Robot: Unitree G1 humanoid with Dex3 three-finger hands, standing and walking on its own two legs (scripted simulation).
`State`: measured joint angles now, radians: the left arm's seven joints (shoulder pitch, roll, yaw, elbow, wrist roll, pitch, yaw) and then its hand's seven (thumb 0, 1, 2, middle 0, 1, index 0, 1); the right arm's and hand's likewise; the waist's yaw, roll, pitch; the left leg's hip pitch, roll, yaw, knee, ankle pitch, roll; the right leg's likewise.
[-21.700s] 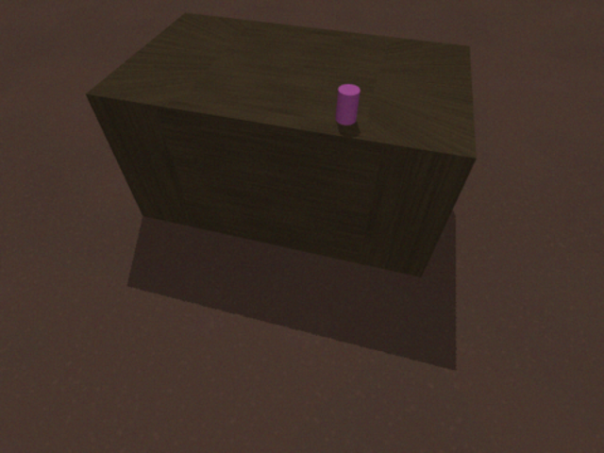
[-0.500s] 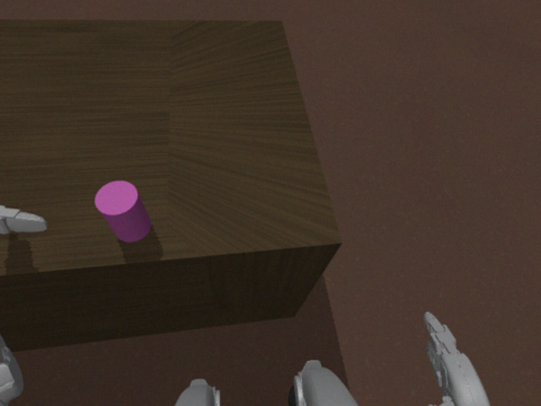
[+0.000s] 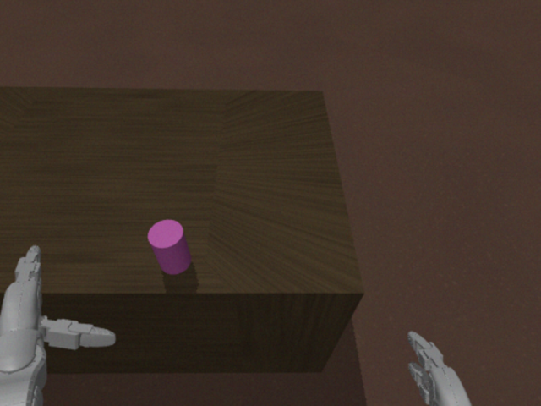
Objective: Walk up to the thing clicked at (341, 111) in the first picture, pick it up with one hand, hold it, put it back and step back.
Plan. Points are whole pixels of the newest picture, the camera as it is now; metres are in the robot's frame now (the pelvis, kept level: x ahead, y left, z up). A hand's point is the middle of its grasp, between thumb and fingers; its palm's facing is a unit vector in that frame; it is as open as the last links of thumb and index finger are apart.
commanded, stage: home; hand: left
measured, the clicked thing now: (170, 247) +0.42 +0.21 -0.09
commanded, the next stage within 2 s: none
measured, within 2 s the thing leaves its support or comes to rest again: neither
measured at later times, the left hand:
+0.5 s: hand out of the picture +0.14 +0.15 -0.07, palm faces +0.12 -0.97 -0.22, open 17.6 cm
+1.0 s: hand out of the picture +0.15 +0.17 -0.07, palm faces +0.12 -0.95 -0.28, open 17.7 cm
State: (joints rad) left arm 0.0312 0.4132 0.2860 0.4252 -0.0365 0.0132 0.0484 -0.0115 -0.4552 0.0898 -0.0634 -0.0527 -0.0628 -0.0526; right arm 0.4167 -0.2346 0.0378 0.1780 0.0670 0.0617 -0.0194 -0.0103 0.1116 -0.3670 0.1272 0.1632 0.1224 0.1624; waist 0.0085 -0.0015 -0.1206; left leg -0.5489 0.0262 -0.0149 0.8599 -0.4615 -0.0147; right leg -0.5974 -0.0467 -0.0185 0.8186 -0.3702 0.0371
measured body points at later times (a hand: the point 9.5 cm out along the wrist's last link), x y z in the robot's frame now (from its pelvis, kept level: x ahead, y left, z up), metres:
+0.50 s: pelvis -0.02 -0.02 -0.01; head +0.00 -0.02 +0.44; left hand +0.13 +0.20 -0.05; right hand +0.14 -0.26 -0.08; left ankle -0.02 +0.12 -0.70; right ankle +0.02 -0.15 -0.70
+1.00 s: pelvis -0.01 -0.01 -0.01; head +0.01 +0.00 +0.44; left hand +0.14 +0.22 -0.05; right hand +0.15 -0.24 -0.08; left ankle -0.02 +0.12 -0.70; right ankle +0.02 -0.15 -0.70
